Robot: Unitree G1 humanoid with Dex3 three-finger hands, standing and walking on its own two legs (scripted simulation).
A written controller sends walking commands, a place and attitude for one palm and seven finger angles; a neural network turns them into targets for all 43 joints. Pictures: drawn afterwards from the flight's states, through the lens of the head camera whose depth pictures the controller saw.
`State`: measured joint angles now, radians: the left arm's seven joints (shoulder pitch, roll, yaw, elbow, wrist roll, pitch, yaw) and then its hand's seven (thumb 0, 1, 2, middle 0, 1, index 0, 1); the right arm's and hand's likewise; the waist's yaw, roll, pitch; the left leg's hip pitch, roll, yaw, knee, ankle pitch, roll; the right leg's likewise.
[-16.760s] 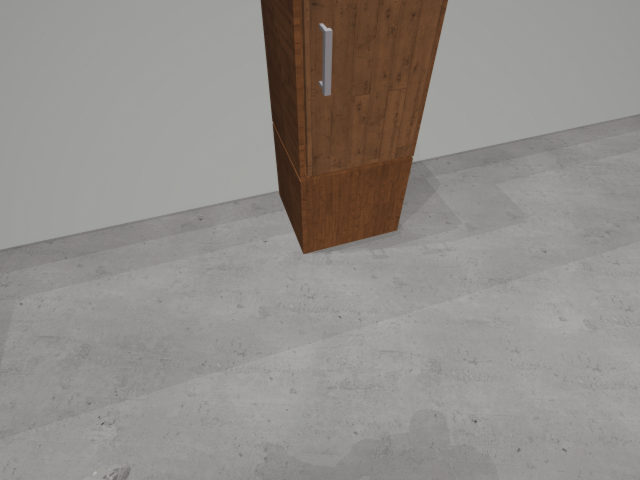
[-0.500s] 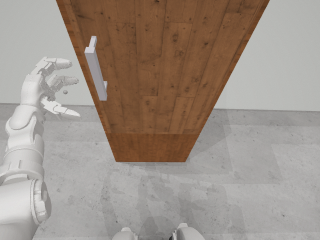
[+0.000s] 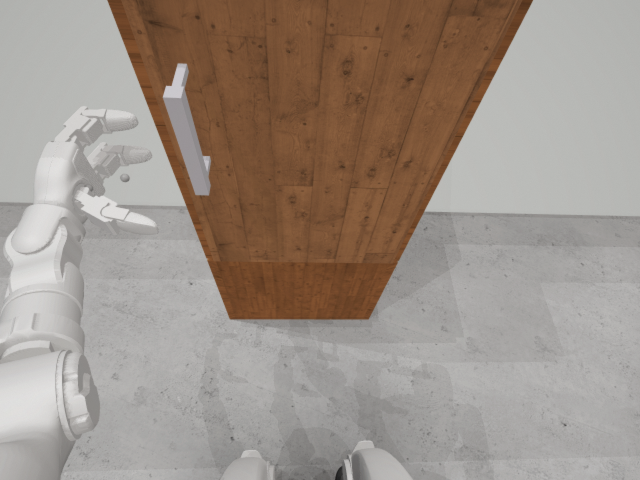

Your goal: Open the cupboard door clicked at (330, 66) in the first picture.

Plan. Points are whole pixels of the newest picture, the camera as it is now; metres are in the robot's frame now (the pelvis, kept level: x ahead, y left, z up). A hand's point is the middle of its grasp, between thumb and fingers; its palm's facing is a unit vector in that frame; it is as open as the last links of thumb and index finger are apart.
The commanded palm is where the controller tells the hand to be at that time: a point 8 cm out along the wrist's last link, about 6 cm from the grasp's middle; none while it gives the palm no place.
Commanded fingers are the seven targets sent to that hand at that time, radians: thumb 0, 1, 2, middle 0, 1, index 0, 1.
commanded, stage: slide the fingers in behind the handle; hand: left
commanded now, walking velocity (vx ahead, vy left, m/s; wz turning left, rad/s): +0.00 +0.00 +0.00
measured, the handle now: (193, 136) +0.51 +0.15 +0.10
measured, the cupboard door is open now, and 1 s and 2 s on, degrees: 0 0 1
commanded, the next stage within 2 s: close the thumb around the handle in 1.58 s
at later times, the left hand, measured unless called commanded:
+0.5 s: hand (154, 177) +0.45 +0.19 +0.09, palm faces -0.05 -1.00 +0.01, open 14.0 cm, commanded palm +0.43 +0.24 +0.09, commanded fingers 0.00 -0.50 0.30 -0.30 -1.20 -0.30 -1.20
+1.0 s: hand (184, 184) +0.44 +0.16 +0.09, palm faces -0.02 -1.00 -0.01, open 14.1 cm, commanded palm +0.42 +0.20 +0.09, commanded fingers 0.00 -0.50 0.30 -0.30 -1.20 -0.30 -1.20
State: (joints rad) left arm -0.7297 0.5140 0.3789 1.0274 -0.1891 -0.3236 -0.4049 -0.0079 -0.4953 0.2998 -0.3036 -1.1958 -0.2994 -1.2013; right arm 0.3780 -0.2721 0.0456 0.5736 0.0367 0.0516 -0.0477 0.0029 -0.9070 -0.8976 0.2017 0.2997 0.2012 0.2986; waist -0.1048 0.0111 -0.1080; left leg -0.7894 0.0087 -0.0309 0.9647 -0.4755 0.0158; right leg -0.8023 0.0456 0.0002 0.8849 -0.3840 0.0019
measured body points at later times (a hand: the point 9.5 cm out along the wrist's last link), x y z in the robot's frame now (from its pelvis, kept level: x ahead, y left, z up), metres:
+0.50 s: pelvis +0.00 +0.00 +0.00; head +0.09 +0.02 +0.44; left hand +0.45 +0.25 +0.09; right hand +0.06 -0.26 -0.11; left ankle -0.01 +0.11 -0.68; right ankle +0.02 -0.13 -0.68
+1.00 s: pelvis +0.00 -0.01 +0.00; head +0.07 +0.00 +0.45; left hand +0.44 +0.21 +0.09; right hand +0.06 -0.27 -0.11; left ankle -0.01 +0.11 -0.68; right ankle +0.02 -0.13 -0.68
